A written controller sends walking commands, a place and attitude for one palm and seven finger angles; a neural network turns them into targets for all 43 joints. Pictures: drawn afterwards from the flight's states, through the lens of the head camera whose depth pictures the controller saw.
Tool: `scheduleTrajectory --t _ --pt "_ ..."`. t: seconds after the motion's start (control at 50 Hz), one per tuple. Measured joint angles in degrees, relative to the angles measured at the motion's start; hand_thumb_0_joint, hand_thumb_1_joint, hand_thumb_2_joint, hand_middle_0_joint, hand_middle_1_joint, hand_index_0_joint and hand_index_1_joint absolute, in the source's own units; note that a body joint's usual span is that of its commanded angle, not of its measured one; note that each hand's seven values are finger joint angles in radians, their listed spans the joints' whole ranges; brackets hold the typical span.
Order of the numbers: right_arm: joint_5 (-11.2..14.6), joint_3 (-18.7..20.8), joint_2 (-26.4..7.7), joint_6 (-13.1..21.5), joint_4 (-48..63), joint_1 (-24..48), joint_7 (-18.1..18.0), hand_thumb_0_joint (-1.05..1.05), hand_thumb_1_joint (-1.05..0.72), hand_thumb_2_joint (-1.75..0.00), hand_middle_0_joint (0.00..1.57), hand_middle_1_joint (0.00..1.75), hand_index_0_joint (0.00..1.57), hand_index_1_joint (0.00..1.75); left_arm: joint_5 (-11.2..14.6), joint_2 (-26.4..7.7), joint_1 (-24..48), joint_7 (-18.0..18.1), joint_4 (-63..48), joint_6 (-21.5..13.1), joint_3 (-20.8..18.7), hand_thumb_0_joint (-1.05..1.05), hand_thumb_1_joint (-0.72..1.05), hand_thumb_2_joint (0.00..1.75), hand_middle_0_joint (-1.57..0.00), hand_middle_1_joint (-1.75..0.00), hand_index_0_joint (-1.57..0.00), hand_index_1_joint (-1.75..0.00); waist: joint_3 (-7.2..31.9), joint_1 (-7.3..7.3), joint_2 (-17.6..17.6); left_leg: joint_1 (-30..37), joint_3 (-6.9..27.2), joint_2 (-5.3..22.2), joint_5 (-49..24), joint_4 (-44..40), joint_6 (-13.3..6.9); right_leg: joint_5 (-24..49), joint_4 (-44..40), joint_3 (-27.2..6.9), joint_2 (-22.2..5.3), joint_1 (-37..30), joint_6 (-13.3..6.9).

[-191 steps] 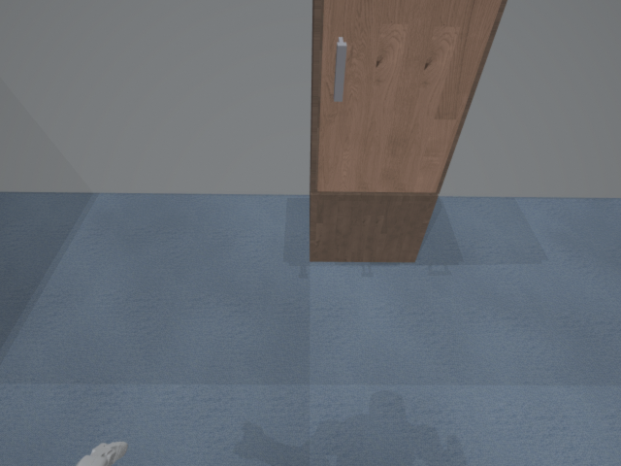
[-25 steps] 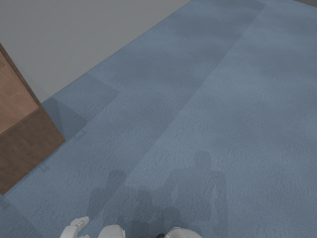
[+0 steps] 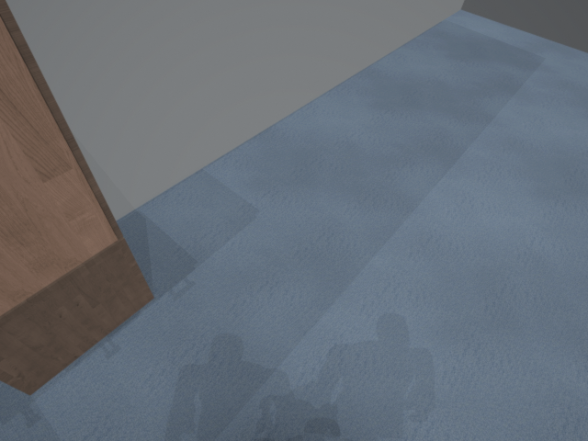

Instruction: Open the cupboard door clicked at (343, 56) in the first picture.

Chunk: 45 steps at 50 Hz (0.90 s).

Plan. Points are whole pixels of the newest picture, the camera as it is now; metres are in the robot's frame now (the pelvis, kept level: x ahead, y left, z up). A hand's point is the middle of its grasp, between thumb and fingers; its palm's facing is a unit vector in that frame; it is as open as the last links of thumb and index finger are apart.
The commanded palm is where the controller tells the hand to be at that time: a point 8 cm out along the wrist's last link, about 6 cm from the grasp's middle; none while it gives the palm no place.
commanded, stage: turn to face it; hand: left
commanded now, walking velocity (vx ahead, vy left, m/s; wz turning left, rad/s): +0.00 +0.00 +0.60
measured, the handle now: out of the picture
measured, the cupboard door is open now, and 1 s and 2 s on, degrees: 0 0 0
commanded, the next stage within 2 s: take the last steps up to it in 1.40 s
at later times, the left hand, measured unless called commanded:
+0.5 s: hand out of the picture +0.03 +0.14 -0.14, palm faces +0.32 -0.90 -0.29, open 7.4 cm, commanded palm none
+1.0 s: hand out of the picture -0.09 +0.19 -0.17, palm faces +0.62 -0.75 -0.25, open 7.4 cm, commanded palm none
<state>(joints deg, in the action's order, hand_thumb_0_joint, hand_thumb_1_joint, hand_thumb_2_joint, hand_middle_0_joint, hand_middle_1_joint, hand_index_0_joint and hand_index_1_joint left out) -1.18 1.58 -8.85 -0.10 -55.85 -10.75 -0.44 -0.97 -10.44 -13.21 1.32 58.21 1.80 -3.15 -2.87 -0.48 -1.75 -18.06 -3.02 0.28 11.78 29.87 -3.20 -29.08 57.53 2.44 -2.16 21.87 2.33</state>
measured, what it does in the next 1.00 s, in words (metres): steps on the spot, turning left: right foot, then left foot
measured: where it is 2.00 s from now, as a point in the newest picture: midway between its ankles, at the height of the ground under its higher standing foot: outside the picture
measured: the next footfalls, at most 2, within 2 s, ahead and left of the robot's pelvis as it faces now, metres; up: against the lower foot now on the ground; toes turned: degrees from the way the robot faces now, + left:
right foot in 0.30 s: +0.05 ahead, -0.16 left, +0.00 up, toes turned +9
left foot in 0.78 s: -0.02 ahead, +0.07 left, +0.00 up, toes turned +37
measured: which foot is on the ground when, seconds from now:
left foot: down 0.00-0.30, up 0.32-0.76, down 0.78-1.00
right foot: up 0.00-0.28, down 0.30-0.78, up 0.80-1.00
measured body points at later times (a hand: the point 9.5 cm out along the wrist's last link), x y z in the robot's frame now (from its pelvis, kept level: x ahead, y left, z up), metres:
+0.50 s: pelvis +0.00 -0.07 +0.01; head +0.03 -0.10 +0.45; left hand +0.02 +0.19 -0.12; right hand +0.13 -0.31 -0.15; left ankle -0.04 +0.07 -0.64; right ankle +0.01 -0.17 -0.74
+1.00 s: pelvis -0.01 -0.03 +0.00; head +0.00 +0.02 +0.45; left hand -0.13 +0.23 -0.15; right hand +0.23 -0.17 -0.12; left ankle -0.05 +0.05 -0.74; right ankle +0.07 -0.18 -0.65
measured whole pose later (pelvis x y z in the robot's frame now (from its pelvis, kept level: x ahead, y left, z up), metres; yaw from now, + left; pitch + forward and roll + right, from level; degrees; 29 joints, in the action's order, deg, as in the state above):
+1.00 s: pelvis -0.01 -0.03 +0.00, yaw +36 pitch +0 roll -1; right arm -0.8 2.7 -12.9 -1.7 -51.5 -8.1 0.7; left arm -1.1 -15.7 -11.5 0.6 52.8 3.8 -4.7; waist -5.1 -1.1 -1.9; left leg -14.6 -1.5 -1.1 14.7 29.2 -3.4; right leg -22.8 63.1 1.8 -6.8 27.9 5.5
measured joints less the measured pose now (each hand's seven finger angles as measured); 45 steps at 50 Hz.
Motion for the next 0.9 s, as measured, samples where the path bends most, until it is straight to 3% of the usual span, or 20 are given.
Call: scheduleTrajectory --t 0.12,0.22,0.28,0.32,0.36,0.44,0.5,0.58,0.74,0.76,0.78,0.82,0.86,0.9 --pt "0.0 1.1 -1.4 -1.2 0.0 -1.7 0.4 -0.01 -0.91 -0.90 0.20 0.30 0.20 0.30 0.0 -1.0 1.2 -0.1 -1.6 0.8 -1.1 0.01 0.91 0.90 -0.20 -0.30 -0.20 -0.30 -0.7 0.86 1.0 -0.3 3.2 -1.4 -2.3 -3.0 0.5 3.5 -2.9 -2.0 -1.2 2.6 1.0" --pt "-0.2 2.2 -2.5 -2.1 0.2 -3.0 0.7 0.00 -0.91 -0.90 0.20 0.30 0.20 0.30 0.3 -1.5 3.0 0.1 -3.2 0.9 -1.5 0.01 0.91 0.90 -0.19 -0.30 -0.20 -0.30 -0.6 2.10 2.4 -1.8 6.6 -2.3 -2.8 -2.4 1.8 3.7 -10.9 -2.3 -0.1 0.0 1.0" --pt "0.0 2.9 -3.4 -2.8 0.4 -3.5 0.8 0.00 -0.90 -0.90 0.20 0.30 0.20 0.30 0.6 -1.5 3.7 0.1 -4.6 0.3 -1.2 0.01 0.91 0.90 -0.19 -0.30 -0.20 -0.30 -0.1 2.42 3.5 -3.2 8.7 -3.1 -2.6 -0.7 3.1 7.7 -20.9 -1.8 1.0 -4.4 0.6" --pt "0.3 3.6 -4.1 -3.3 0.4 -3.6 0.9 0.00 -0.90 -0.90 0.20 0.30 0.20 0.30 0.1 -1.1 3.8 0.3 -5.3 -0.5 -0.9 0.01 0.91 0.90 -0.19 -0.30 -0.20 -0.30 0.1 2.09 4.4 -5.3 9.6 -3.6 2.1 4.1 4.2 11.8 -25.4 -0.7 1.2 -6.5 -1.6" --pt "0.0 4.2 -4.8 -4.0 0.3 -3.7 1.1 0.00 -0.90 -0.90 0.20 0.30 0.20 0.30 -0.1 -0.5 3.4 0.4 -5.8 -0.5 -0.3 0.00 0.91 0.90 -0.20 -0.30 -0.20 -0.30 0.5 2.18 4.8 -8.8 7.8 -3.8 10.3 15.2 4.8 11.0 -24.9 1.1 0.3 -7.3 -3.1" --pt "-0.3 4.6 -5.7 -4.4 0.8 -3.3 1.8 0.00 -0.90 -0.90 0.20 0.30 0.20 0.30 -0.2 0.2 2.3 0.5 -6.1 -0.4 0.2 0.00 0.90 0.90 -0.20 -0.30 -0.20 -0.30 1.1 2.31 3.9 -13.1 3.7 -1.8 10.0 32.8 6.2 11.2 -27.9 3.9 -1.8 -10.2 -3.5" --pt "-0.2 4.6 -6.1 -4.2 1.3 -2.7 2.0 0.00 -0.90 -0.90 0.20 0.30 0.20 0.30 -0.2 0.6 2.1 0.4 -6.3 -0.9 0.8 0.01 0.90 0.90 -0.20 -0.30 -0.20 -0.30 0.5 2.57 3.4 -13.0 2.5 0.3 9.0 35.6 7.4 11.3 -28.8 6.5 -3.1 -11.6 -3.6" --pt "-0.1 4.2 -6.4 -4.9 1.4 -1.0 2.1 0.00 -0.91 -0.90 0.20 0.30 0.19 0.30 -0.5 1.2 1.4 0.1 -6.6 -1.4 1.3 0.00 0.90 0.90 -0.20 -0.30 -0.20 -0.30 -0.8 1.65 2.7 -10.7 1.3 2.3 10.3 31.5 8.2 10.4 -28.1 9.7 -4.6 -12.2 -3.4" --pt "0.3 2.7 -5.4 -4.0 3.5 4.1 2.3 0.00 -0.91 -0.90 0.20 0.29 0.19 0.30 -0.8 -1.7 -1.8 -0.1 -5.3 -0.4 0.3 0.00 0.91 0.90 -0.20 -0.30 -0.20 -0.30 -2.9 -0.96 0.3 -2.2 -3.2 2.2 10.7 13.0 6.5 7.2 -22.9 14.9 -7.4 -10.7 -1.4" --pt "0.3 2.5 -5.3 -3.6 4.1 4.4 2.4 0.00 -0.91 -0.90 0.20 0.29 0.19 0.30 -0.7 -2.3 -2.3 -0.2 -5.0 -0.1 0.1 0.00 0.91 0.90 -0.20 -0.30 -0.20 -0.30 -2.8 -1.06 -0.2 -0.3 -3.9 1.9 8.0 8.7 6.0 6.2 -21.0 15.5 -8.1 -10.1 -0.8" --pt "0.2 2.4 -5.3 -2.9 4.7 4.6 2.5 0.00 -0.91 -0.90 0.20 0.30 0.19 0.30 -0.4 -3.1 -2.8 -0.3 -4.8 0.1 -0.3 0.00 0.90 0.90 -0.20 -0.30 -0.20 -0.30 -2.6 -1.08 -0.7 0.9 -4.1 1.3 6.0 5.9 3.8 5.1 -17.7 15.4 -9.0 -8.6 -0.3" --pt "0.4 2.0 -4.7 -1.8 5.3 5.2 2.4 0.00 -0.90 -0.90 0.20 0.30 0.19 0.30 -0.1 -4.6 -2.4 -0.2 -4.0 1.4 -0.8 0.01 0.91 0.90 -0.20 -0.30 -0.20 -0.30 -3.3 -1.47 -2.2 0.1 -3.7 0.2 7.3 7.7 0.9 -1.5 -6.8 9.9 -8.6 -4.0 1.2" --pt "0.5 1.5 -4.4 -1.2 5.5 4.9 2.0 0.00 -0.90 -0.90 0.20 0.30 0.20 0.30 -0.1 -5.3 -1.8 0.0 -3.5 2.6 -1.3 0.01 0.91 0.90 -0.20 -0.30 -0.20 -0.30 -3.2 -1.57 -2.2 0.6 -2.8 0.1 7.7 7.1 0.2 -3.2 2.0 5.7 -6.7 0.1 1.9" --pt "0.4 1.3 -4.2 -1.2 5.4 4.2 1.4 0.00 -0.90 -0.90 0.20 0.30 0.20 0.30 -0.1 -5.6 -0.8 -0.2 -3.5 2.8 -1.6 0.01 0.91 0.90 -0.20 -0.30 -0.20 -0.30 -3.0 -1.21 -1.5 1.6 -1.3 -0.2 6.3 4.8 0.3 -0.3 6.5 3.2 -5.6 3.0 2.4"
